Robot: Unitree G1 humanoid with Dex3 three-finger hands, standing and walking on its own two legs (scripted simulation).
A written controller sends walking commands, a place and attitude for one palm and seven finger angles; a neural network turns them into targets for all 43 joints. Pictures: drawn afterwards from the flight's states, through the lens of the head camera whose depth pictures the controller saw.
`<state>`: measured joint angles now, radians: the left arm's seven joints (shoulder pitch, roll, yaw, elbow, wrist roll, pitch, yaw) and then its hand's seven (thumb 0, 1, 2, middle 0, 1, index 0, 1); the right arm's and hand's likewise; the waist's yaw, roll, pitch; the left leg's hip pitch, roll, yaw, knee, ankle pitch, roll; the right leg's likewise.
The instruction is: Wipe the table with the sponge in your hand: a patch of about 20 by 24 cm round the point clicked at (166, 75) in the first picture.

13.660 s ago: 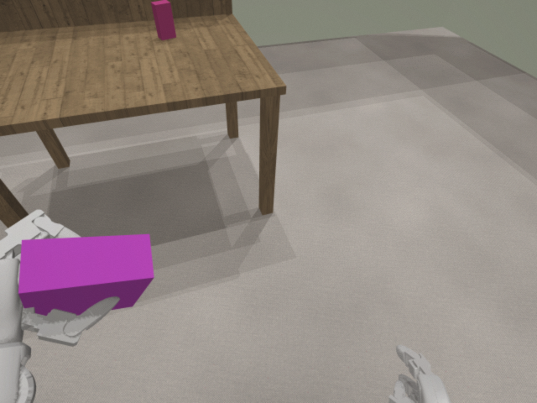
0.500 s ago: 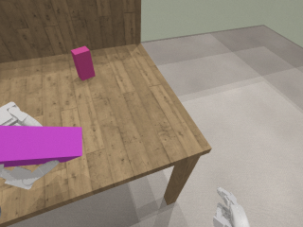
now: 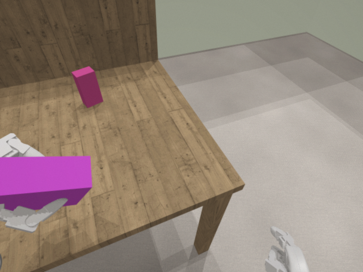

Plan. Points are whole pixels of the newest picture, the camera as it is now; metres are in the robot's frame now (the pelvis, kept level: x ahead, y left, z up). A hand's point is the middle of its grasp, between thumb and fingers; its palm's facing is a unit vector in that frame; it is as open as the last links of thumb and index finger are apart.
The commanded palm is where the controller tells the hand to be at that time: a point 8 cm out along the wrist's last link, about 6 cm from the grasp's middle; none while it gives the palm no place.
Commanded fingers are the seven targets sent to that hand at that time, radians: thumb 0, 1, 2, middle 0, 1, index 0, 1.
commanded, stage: come to a stop and stand still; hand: left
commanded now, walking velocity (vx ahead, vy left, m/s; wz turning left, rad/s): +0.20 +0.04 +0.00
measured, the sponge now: (57, 184) +0.23 +0.22 +0.15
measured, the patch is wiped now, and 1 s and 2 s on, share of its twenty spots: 0.00 0.00 0.00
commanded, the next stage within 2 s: look again from close up in 0.94 s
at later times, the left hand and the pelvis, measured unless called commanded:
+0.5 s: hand out of the picture +0.19 +0.29 +0.16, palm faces +0.39 -0.83 -0.39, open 9.3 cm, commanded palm +0.14 +0.32 +0.18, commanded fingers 0.00 0.10 1.30 -1.20 -1.60 -1.20 -1.60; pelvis -0.02 +0.03 +0.01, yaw +0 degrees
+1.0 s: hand out of the picture +0.19 +0.30 +0.17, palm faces +0.39 -0.79 -0.48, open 9.3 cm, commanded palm +0.13 +0.32 +0.18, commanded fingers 0.00 0.10 1.30 -1.20 -1.60 -1.20 -1.60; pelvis -0.03 +0.04 +0.01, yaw +1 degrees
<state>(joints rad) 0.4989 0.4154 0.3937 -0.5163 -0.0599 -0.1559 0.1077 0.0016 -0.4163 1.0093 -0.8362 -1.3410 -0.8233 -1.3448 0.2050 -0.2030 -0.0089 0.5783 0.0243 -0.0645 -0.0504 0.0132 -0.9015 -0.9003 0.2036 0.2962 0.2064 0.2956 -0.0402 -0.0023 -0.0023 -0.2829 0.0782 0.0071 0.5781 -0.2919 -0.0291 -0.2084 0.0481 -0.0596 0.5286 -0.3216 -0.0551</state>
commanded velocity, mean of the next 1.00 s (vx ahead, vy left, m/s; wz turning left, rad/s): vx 0.00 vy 0.00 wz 0.00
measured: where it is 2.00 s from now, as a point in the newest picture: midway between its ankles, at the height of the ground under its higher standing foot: outside the picture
